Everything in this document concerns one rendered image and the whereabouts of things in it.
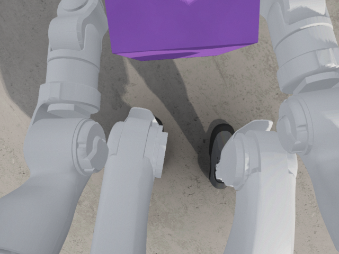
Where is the carton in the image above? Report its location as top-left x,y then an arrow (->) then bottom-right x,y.
105,0 -> 260,61

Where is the robot left forearm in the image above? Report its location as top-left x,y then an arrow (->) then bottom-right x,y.
23,0 -> 109,158

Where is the robot left upper arm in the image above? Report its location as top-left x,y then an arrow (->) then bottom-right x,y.
0,118 -> 109,254

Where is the left robot foot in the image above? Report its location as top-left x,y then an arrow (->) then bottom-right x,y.
155,117 -> 164,132

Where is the robot right forearm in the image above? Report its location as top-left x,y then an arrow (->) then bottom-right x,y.
260,0 -> 339,94

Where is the robot right shin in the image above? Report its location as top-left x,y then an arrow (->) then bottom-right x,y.
216,120 -> 298,187

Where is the robot right upper arm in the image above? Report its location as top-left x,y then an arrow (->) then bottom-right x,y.
276,87 -> 339,252

